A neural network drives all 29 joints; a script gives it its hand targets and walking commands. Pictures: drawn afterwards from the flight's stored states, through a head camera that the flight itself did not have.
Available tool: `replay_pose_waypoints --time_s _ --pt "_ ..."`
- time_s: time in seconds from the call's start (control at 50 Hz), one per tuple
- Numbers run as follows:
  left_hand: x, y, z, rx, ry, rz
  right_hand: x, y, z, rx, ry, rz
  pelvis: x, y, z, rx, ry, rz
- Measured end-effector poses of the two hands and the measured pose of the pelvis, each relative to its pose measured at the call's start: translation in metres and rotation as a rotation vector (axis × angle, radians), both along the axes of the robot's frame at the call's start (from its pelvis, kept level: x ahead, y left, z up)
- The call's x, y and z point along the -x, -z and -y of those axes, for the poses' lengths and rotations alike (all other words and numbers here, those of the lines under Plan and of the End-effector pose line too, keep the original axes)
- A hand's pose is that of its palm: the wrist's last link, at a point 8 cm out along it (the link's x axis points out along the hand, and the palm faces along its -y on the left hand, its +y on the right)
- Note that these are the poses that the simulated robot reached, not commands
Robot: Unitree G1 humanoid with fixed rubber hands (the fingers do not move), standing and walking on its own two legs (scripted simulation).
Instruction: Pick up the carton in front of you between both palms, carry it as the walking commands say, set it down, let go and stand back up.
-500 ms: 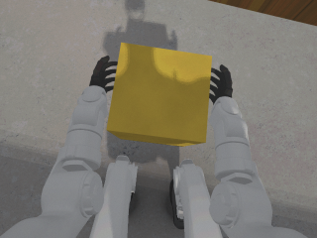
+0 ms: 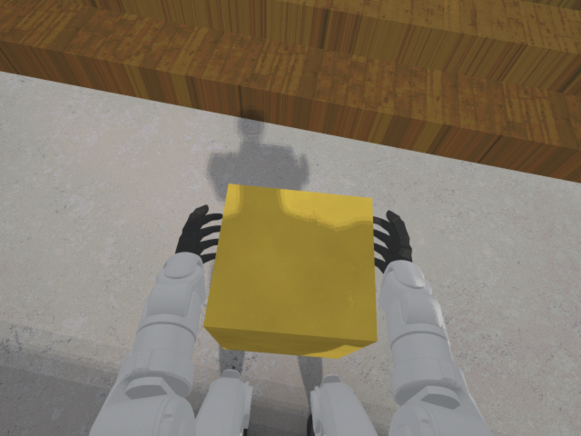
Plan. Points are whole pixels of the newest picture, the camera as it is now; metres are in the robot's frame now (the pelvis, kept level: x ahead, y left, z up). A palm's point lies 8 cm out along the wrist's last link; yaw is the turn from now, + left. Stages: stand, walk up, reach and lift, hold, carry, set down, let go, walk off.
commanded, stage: reach and lift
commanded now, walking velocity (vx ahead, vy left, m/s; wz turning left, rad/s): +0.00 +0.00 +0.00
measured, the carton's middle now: (289, 282) +0.36 +0.00 -0.11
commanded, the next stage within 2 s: hold in 1.56 s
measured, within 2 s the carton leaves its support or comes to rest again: neither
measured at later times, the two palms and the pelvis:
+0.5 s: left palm (160, 234) +0.33 +0.15 +0.12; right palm (447, 235) +0.34 -0.15 +0.12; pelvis +0.04 +0.00 +0.11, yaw +0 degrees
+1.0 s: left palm (150, 225) +0.33 +0.15 +0.15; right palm (461, 228) +0.33 -0.15 +0.15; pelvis +0.03 +0.00 +0.12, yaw +0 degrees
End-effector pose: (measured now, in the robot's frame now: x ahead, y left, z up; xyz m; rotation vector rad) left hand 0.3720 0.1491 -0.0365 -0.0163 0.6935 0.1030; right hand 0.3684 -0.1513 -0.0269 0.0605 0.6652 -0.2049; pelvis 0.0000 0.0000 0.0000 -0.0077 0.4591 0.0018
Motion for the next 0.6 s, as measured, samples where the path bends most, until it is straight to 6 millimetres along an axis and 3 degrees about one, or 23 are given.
replay_pose_waypoints --time_s 0.36,0.6 --pt "0.029 -0.11 0.002 -0.003 -0.026 0.008 0.022 -0.109 0.001 0.007 -0.034 0.007 -0.032 -0.088 0.003 -0.009 -0.001 0.273" --pt "0.045 -0.174 0.003 -0.028 -0.024 0.03 0.033 -0.172 0.003 0.038 -0.074 0.028 -0.037 -0.116 0.005 -0.011 -0.001 0.479"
